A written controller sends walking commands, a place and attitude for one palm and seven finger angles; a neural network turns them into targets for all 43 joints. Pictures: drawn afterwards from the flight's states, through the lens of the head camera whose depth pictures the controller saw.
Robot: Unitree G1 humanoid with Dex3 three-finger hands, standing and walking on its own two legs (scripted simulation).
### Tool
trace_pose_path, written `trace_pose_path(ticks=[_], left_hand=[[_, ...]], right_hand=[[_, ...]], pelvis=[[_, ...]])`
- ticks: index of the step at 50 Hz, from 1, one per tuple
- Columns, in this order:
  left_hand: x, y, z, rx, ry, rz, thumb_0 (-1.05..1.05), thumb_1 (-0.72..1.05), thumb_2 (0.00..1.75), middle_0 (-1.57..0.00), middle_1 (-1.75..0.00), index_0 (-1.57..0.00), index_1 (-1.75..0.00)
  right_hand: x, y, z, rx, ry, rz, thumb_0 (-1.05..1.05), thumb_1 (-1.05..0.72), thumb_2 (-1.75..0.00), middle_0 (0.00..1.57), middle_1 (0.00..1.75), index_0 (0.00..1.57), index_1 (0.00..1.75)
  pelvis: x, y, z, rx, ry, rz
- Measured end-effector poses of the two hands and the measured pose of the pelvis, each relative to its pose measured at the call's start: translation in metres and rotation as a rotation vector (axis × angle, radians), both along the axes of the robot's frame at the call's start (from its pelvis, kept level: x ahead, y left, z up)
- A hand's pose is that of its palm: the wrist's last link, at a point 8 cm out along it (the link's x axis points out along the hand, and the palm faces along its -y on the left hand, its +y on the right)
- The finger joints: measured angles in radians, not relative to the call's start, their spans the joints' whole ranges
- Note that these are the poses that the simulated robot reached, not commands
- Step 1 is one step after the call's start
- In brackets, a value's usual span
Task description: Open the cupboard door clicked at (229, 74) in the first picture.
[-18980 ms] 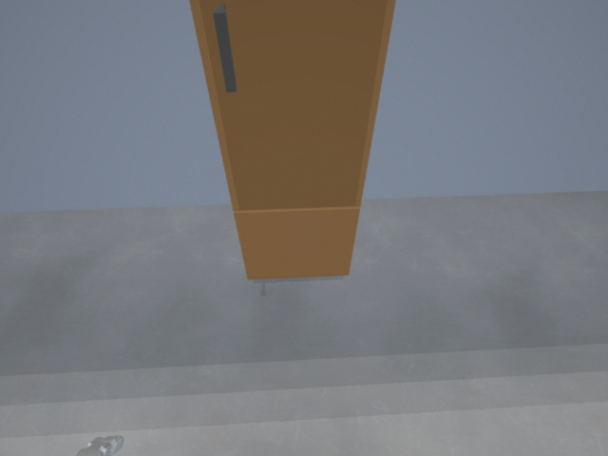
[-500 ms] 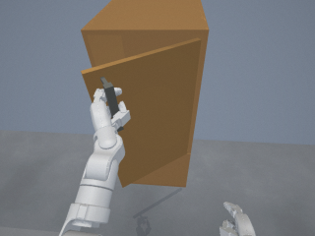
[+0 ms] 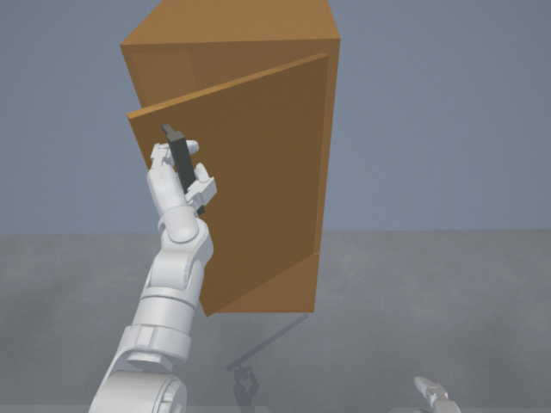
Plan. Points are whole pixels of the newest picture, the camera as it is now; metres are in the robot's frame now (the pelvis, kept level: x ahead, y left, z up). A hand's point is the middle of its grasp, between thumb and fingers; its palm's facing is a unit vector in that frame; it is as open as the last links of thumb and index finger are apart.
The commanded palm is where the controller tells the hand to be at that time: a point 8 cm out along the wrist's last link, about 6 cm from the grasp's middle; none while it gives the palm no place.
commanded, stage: pull the door open along its arc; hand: left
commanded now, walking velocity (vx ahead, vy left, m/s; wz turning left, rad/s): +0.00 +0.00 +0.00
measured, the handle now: (182, 171) +0.43 +0.18 +0.15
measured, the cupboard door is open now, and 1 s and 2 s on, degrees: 35 41 45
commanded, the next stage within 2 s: open thumb and fingers to let go in 0.64 s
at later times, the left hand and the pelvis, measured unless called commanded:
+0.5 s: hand (220, 196) +0.37 +0.11 +0.16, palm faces +0.39 -0.92 +0.05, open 6.1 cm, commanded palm +0.29 +0.13 +0.15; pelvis +0.04 +0.03 +0.00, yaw +0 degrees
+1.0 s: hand (221, 190) +0.38 +0.11 +0.15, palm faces +0.44 -0.90 -0.01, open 6.9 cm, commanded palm +0.33 +0.14 +0.15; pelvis +0.04 +0.00 +0.00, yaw +2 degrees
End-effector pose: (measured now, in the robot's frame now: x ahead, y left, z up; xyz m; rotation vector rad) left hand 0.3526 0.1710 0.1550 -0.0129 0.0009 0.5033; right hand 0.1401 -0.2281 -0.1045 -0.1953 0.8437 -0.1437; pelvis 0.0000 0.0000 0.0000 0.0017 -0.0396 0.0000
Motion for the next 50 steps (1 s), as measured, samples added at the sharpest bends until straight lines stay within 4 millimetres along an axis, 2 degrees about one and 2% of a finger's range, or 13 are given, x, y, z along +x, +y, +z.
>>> trace_pose_path(ticks=[8, 16, 29, 37, 43, 50], left_hand=[[0.000, 0.002, 0.000, -0.002, -0.005, -0.016, 0.02, 0.71, 0.81, -0.35, -1.35, -0.37, -1.35], [-0.004, 0.000, -0.001, -0.006, -0.016, -0.045, 0.02, 0.72, 0.77, -0.34, -1.35, -0.35, -1.33], [-0.034, -0.034, -0.001, 0.000, -0.028, -0.130, 0.02, 0.71, 0.74, -0.33, -1.34, -0.32, -1.31], [-0.018, -0.029, -0.002, 0.011, 0.015, -0.055, 0.00, 0.73, 0.82, -0.38, -1.34, -0.38, -1.34], [-0.011, -0.022, -0.001, 0.012, 0.018, -0.024, 0.01, 0.70, 0.83, -0.43, -1.34, -0.44, -1.34], [-0.013, -0.023, -0.001, 0.013, 0.017, -0.043, 0.01, 0.48, 0.73, -0.40, -1.31, -0.41, -1.31]], right_hand=[[0.020, 0.025, 0.007, 0.022, -0.040, 0.038, 0.02, -0.90, -0.90, 0.20, 0.30, 0.20, 0.30], [0.040, 0.045, 0.012, 0.055, -0.044, 0.070, 0.02, -0.90, -0.90, 0.20, 0.30, 0.20, 0.30], [0.086, 0.062, 0.013, 0.120, -0.027, 0.134, 0.02, -0.90, -0.90, 0.20, 0.30, 0.20, 0.30], [0.115, 0.067, 0.017, 0.094, -0.040, 0.185, 0.02, -0.90, -0.90, 0.20, 0.30, 0.20, 0.30], [0.115, 0.062, 0.021, 0.083, -0.060, 0.188, 0.01, -0.90, -0.90, 0.20, 0.30, 0.20, 0.30], [0.093, 0.046, 0.016, 0.078, -0.039, 0.148, 0.01, -0.90, -0.90, 0.20, 0.30, 0.20, 0.30]], pelvis=[[0.004, 0.010, 0.000, -0.001, 0.003, 0.000], [0.017, 0.020, 0.001, -0.003, -0.001, -0.007], [0.047, 0.023, -0.001, -0.014, -0.002, -0.002], [0.049, 0.014, -0.002, -0.012, 0.000, 0.024], [0.045, 0.007, -0.002, -0.008, 0.000, 0.034], [0.040, 0.002, -0.001, -0.005, -0.007, 0.028]])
